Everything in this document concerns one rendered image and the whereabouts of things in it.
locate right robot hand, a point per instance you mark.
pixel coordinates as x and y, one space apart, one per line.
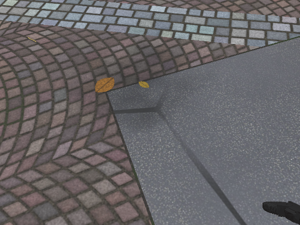
289 210

